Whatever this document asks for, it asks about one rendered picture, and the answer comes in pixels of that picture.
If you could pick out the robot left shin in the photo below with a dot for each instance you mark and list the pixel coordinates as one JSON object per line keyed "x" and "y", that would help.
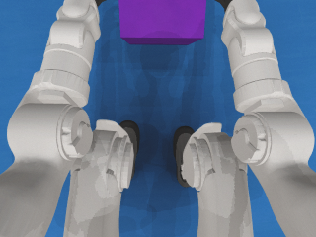
{"x": 102, "y": 124}

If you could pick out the carton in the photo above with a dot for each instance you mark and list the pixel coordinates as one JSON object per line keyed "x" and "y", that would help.
{"x": 161, "y": 22}

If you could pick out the robot right hand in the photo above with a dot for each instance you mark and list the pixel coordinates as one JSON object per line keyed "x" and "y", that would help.
{"x": 224, "y": 3}

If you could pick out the left robot upper arm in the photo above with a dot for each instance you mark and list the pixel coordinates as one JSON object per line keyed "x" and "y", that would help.
{"x": 46, "y": 139}

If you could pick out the left robot forearm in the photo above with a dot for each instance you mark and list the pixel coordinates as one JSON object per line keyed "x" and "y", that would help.
{"x": 68, "y": 57}

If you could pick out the left robot thigh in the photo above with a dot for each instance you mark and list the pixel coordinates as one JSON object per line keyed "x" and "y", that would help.
{"x": 95, "y": 188}

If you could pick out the right robot upper arm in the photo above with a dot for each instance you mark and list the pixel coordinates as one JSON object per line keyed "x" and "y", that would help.
{"x": 277, "y": 147}

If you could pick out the right robot forearm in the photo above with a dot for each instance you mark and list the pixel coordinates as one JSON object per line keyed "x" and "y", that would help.
{"x": 253, "y": 61}

